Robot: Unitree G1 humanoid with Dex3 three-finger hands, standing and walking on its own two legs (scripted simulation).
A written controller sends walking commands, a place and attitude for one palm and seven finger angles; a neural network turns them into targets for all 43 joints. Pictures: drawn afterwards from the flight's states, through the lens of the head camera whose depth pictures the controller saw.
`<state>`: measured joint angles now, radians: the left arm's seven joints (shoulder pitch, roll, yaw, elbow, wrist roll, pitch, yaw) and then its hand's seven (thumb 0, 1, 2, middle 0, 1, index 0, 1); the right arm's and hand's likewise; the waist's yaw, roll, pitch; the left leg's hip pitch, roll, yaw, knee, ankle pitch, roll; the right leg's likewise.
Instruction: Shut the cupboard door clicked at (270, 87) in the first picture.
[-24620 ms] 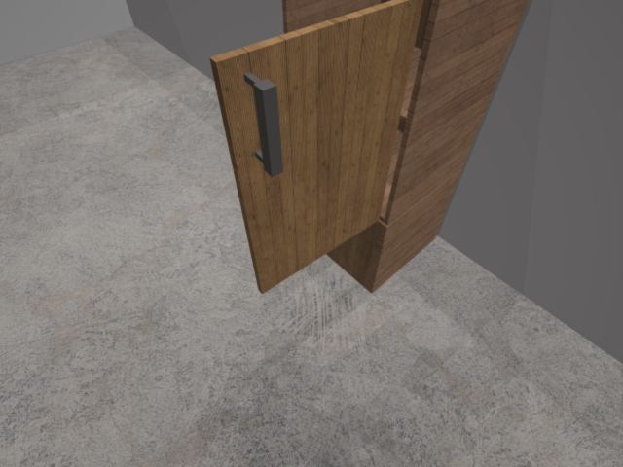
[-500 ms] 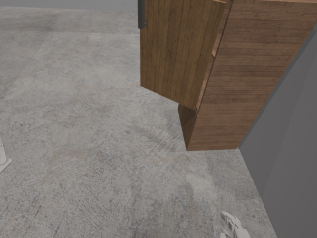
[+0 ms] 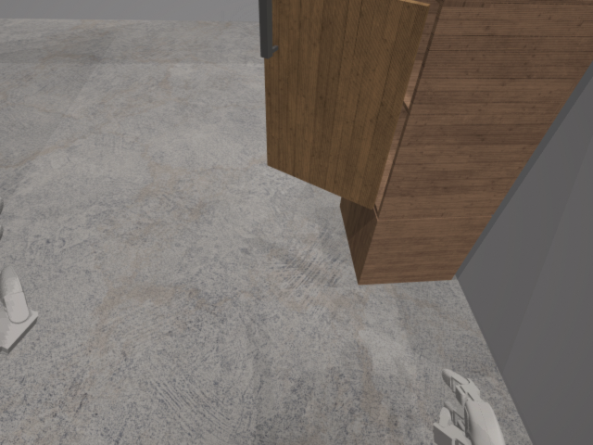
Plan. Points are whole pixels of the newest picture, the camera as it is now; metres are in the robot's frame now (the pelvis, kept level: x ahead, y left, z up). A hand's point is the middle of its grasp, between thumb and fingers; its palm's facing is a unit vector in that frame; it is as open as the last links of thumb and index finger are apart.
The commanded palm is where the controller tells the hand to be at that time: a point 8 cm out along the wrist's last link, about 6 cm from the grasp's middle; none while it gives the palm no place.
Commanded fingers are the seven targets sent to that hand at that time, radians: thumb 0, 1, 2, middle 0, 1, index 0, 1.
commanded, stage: let the arm hang, fingers relaxed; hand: left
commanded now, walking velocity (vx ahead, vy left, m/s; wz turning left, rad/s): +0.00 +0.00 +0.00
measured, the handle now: (270, 23) +1.03 +0.11 +0.14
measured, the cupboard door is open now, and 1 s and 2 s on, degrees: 54 54 54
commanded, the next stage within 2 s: look to check the result in 1.10 s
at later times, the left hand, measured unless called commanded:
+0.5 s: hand out of the picture -0.05 +0.20 -0.17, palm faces +0.04 -0.97 -0.22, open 7.1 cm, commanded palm none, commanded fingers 0.00 0.90 0.90 -0.20 -0.30 -0.20 -0.30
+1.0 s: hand out of the picture +0.00 +0.20 -0.17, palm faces +0.04 -0.98 -0.21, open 7.4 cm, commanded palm none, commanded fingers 0.00 0.90 0.90 -0.20 -0.30 -0.20 -0.30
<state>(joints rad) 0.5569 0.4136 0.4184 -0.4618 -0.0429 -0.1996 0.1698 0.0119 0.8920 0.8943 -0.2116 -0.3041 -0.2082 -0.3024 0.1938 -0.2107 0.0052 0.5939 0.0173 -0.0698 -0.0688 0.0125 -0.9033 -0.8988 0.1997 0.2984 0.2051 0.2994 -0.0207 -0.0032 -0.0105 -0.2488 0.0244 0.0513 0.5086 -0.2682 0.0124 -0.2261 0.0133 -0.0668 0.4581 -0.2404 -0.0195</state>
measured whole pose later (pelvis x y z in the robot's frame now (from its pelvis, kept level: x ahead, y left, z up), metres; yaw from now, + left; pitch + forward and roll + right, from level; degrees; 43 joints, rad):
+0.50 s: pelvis -0.02 +0.01 +0.00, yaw +2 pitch -1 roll -1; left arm 0.29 0.21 0.01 1.10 0.01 0.02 0.02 0.00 0.96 0.89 -0.21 -0.30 -0.20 -0.30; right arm 0.30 -0.20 0.01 1.09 -0.02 0.04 -0.01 0.01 -0.91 -0.90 0.20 0.30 0.20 0.30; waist -0.01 -0.01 0.06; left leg -0.23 -0.01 0.02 0.44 -0.19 0.03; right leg -0.20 -0.02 -0.10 0.41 -0.19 -0.01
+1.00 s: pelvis -0.02 +0.01 +0.01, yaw +1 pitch -2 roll +0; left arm 0.23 0.17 0.01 1.13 0.02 0.00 0.02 0.00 0.91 0.89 -0.20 -0.30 -0.20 -0.30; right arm 0.25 -0.18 0.00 1.11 -0.01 0.01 -0.01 0.00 -0.91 -0.90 0.20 0.30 0.20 0.30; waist -0.01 0.01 0.02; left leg -0.18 -0.02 0.05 0.39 -0.18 0.04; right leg -0.18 -0.03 -0.07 0.40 -0.19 0.00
